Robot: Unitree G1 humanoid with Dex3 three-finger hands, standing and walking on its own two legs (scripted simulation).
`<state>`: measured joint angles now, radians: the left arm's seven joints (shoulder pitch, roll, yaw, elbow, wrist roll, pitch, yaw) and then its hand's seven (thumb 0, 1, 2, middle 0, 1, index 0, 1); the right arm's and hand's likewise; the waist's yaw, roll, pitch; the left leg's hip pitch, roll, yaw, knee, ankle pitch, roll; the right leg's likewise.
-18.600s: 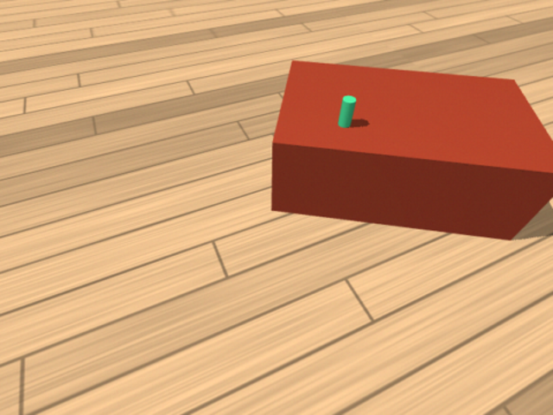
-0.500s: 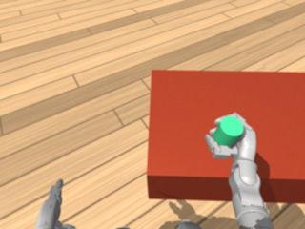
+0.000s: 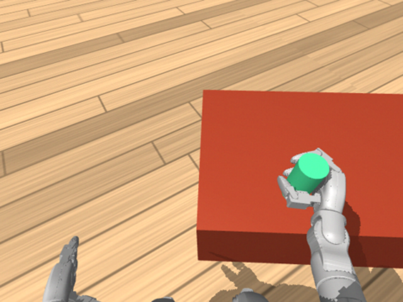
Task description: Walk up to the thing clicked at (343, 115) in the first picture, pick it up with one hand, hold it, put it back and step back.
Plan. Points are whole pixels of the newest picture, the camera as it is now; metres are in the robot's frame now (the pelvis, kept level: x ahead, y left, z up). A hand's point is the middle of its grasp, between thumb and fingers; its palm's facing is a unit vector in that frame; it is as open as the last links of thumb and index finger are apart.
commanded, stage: crouch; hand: right
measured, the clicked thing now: (302, 180) +0.34 -0.18 +0.05
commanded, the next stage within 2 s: lower in 1.50 s
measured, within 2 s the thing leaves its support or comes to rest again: neither
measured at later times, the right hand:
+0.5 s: hand (294, 176) +0.40 -0.20 -0.03, palm faces +0.28 +0.96 +0.00, open 7.6 cm
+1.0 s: hand (289, 167) +0.47 -0.22 -0.11, palm faces +0.30 +0.95 +0.01, open 7.6 cm
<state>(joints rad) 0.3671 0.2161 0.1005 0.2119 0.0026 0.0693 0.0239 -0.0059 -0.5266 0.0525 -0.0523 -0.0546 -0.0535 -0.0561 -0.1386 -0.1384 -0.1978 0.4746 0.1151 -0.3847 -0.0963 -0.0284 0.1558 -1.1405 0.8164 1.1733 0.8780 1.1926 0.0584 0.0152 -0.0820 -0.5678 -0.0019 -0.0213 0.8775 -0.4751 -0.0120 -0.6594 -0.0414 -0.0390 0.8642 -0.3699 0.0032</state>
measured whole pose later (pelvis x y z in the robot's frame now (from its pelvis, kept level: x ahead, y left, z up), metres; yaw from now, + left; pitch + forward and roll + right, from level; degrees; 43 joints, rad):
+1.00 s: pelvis -0.02 -0.01 -0.08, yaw +2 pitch +27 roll +6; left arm 0.38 0.25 0.07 -0.11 0.11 0.02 -0.08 -0.01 -0.52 0.06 -0.06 -0.06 -0.06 -0.06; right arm -0.69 -0.48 -0.56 1.18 -0.02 -0.63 -0.05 -0.03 0.16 -1.16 0.82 1.17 0.88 1.19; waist 0.28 0.02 -0.15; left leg -1.16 -0.05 0.04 1.26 -0.58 -0.02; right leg -1.30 -0.09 0.04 1.32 -0.50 -0.01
